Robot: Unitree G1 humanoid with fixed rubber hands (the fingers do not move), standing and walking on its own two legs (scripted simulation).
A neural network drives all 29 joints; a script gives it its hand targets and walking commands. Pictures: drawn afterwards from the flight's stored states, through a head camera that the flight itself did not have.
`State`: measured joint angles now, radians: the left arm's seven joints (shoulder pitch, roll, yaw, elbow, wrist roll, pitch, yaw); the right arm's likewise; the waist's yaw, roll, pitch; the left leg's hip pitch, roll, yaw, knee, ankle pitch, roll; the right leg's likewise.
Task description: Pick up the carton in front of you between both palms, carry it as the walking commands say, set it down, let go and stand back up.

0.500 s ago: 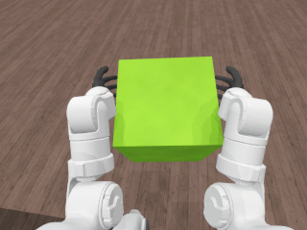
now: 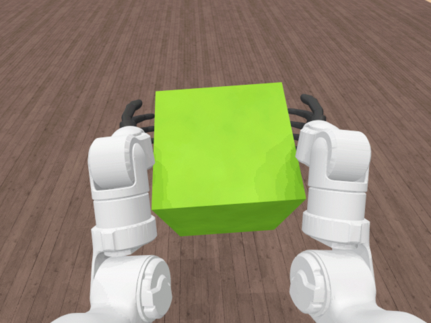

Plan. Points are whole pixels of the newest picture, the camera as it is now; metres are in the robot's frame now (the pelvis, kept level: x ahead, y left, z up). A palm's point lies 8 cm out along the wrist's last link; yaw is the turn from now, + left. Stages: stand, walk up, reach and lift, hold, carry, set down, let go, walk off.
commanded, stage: carry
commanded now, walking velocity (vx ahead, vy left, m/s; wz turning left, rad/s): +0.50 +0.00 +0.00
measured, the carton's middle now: (223, 170) +0.39 -0.02 +0.09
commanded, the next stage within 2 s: none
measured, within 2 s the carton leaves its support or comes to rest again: neither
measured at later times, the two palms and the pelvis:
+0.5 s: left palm (139, 109) +0.60 +0.17 +0.10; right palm (254, 102) +0.61 -0.11 +0.10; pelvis +0.30 +0.02 +0.01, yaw +0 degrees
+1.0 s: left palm (169, 57) +0.85 +0.12 +0.11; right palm (260, 52) +0.88 -0.17 +0.11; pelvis +0.60 -0.05 +0.02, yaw +3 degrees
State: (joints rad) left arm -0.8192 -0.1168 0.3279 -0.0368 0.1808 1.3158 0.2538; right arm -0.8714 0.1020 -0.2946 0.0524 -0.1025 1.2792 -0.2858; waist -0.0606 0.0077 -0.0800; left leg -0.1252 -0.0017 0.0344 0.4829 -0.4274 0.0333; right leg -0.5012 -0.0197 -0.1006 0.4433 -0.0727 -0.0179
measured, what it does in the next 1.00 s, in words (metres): walks ahead: right foot, then left foot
